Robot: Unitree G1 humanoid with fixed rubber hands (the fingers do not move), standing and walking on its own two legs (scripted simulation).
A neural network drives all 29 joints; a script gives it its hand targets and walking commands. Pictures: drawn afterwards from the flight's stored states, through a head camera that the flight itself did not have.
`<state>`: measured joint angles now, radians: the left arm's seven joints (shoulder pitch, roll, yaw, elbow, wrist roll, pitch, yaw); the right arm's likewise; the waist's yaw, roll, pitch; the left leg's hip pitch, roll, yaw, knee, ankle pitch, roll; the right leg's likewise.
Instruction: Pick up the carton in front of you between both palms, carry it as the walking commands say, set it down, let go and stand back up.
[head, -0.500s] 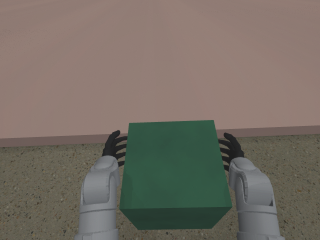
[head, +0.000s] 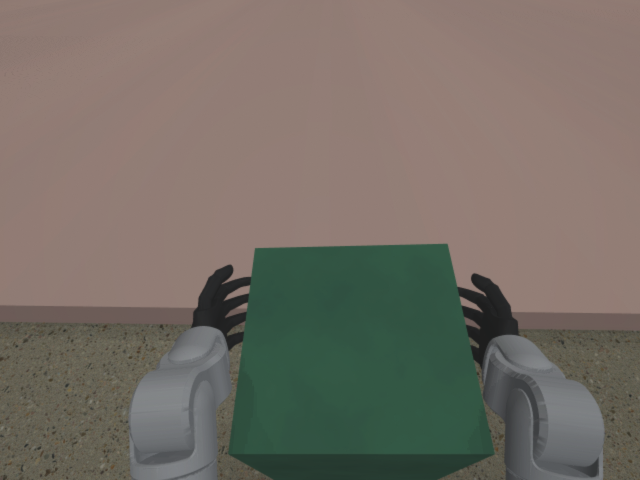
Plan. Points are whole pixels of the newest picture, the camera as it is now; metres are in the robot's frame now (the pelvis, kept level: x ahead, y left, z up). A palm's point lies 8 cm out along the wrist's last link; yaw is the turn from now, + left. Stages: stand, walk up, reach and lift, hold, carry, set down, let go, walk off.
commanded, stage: carry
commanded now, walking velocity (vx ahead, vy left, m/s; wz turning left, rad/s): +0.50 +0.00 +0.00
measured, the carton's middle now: (352, 373) +0.25 +0.01 +0.03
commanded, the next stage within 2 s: none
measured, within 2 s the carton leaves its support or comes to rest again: neither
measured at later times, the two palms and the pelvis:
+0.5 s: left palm (277, 127) +0.60 +0.14 +0.15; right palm (461, 137) +0.60 -0.16 +0.15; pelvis +0.31 -0.01 +0.00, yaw +1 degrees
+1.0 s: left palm (297, 66) +0.85 +0.14 +0.16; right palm (441, 72) +0.85 -0.16 +0.15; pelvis +0.48 -0.01 +0.01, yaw +0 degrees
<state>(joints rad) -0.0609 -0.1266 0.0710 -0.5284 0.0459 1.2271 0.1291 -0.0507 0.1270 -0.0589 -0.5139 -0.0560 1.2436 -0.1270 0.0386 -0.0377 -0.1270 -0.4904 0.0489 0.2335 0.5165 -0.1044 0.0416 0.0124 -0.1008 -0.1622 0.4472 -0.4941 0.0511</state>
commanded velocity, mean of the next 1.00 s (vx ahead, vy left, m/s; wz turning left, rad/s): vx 0.18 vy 0.00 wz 0.00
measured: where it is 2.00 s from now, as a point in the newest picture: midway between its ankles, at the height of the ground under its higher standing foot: (353, 387)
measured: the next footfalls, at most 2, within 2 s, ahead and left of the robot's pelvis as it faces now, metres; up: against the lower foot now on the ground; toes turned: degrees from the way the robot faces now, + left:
right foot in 0.48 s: +0.47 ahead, -0.10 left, +0.00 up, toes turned -10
left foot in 0.80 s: +0.50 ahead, +0.09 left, +0.01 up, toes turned +6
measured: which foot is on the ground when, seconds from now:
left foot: down 0.00-0.50, up 0.52-0.78, down 0.80-1.00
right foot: down 0.00-0.02, up 0.04-0.46, down 0.48-1.00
